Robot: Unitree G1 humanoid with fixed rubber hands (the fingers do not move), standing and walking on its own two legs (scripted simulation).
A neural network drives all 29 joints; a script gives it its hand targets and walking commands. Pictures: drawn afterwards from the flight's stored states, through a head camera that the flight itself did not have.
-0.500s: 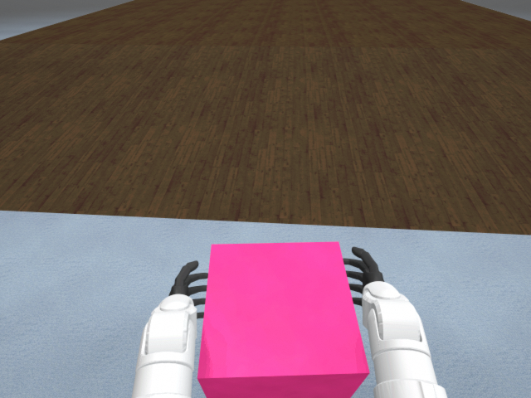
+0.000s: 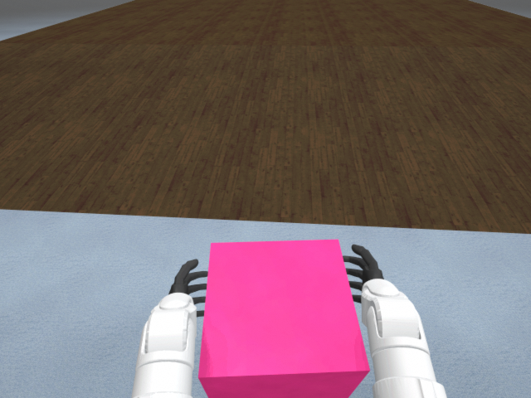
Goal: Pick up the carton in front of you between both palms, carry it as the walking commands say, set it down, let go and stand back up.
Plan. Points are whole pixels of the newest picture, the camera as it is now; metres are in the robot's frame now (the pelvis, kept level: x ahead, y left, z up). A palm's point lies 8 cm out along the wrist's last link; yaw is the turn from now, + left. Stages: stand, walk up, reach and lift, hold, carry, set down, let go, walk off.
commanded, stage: carry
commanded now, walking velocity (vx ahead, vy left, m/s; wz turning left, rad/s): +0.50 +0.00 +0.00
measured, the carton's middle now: (276, 331) +0.29 +0.00 -0.04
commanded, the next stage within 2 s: none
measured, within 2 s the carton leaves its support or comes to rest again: neither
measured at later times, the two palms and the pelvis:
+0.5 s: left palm (191, 233) +0.41 +0.15 +0.08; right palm (355, 223) +0.42 -0.15 +0.09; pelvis +0.15 +0.00 -0.01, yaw -2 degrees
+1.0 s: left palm (238, 160) +0.71 +0.08 +0.06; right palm (352, 155) +0.72 -0.21 +0.06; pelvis +0.44 -0.07 -0.01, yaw +0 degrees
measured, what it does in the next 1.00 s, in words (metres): walks ahead: left foot, then right foot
